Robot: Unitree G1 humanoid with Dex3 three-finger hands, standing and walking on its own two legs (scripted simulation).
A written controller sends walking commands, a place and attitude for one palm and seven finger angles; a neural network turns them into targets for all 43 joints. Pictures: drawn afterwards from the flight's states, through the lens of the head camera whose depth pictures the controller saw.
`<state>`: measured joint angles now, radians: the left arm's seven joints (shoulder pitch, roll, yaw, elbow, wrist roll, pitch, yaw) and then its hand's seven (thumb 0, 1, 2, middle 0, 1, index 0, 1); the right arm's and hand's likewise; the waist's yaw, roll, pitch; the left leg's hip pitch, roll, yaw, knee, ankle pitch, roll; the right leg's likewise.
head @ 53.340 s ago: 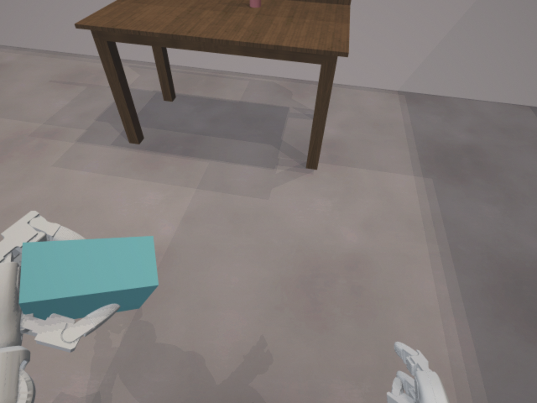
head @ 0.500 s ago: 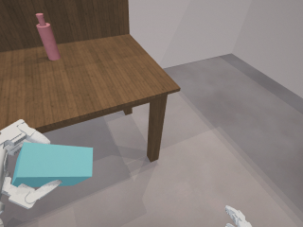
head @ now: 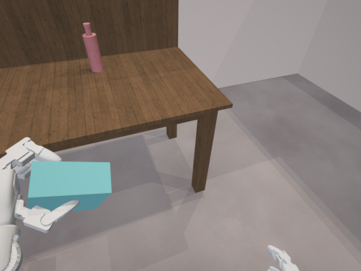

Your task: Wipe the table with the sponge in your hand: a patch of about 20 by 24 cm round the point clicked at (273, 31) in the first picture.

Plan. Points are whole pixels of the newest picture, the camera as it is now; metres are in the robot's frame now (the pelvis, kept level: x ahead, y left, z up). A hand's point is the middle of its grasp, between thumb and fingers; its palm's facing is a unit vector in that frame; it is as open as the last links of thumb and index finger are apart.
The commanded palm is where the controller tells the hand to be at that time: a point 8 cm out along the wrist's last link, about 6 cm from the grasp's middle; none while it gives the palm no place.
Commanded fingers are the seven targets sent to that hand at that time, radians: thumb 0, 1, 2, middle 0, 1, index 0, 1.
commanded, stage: stop stepping back and stand still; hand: left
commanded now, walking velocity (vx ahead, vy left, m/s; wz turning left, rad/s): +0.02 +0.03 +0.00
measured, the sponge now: (80, 188) +0.23 +0.21 +0.13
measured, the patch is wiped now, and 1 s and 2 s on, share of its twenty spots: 0.95 0.95 0.95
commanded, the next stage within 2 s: stand and wait in 0.84 s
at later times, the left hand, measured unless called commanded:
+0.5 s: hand (43, 168) +0.24 +0.27 +0.16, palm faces +0.37 -0.86 -0.36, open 10.0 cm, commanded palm +0.19 +0.32 +0.19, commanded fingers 0.00 0.10 1.30 -1.20 -1.60 -1.20 -1.60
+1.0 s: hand (29, 166) +0.25 +0.30 +0.17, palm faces +0.40 -0.85 -0.34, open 10.0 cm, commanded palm +0.20 +0.33 +0.19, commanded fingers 0.00 0.10 1.30 -1.20 -1.60 -1.20 -1.60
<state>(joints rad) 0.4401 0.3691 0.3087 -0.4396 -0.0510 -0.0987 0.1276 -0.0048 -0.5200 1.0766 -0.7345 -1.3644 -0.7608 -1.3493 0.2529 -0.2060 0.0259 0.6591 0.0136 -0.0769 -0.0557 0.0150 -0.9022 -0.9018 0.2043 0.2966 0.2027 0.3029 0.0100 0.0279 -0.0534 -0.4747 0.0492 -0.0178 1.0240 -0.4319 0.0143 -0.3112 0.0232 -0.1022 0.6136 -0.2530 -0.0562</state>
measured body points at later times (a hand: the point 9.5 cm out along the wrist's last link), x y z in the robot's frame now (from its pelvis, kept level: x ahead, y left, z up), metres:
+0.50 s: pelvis +0.04 +0.04 +0.01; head +0.04 +0.04 +0.46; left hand +0.22 +0.32 +0.19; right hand +0.20 -0.20 -0.07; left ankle +0.03 +0.15 -0.72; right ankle +0.04 -0.08 -0.72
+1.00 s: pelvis +0.04 +0.05 +0.02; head +0.03 +0.07 +0.47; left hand +0.22 +0.34 +0.18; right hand +0.22 -0.17 -0.05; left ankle +0.03 +0.15 -0.72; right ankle +0.04 -0.08 -0.72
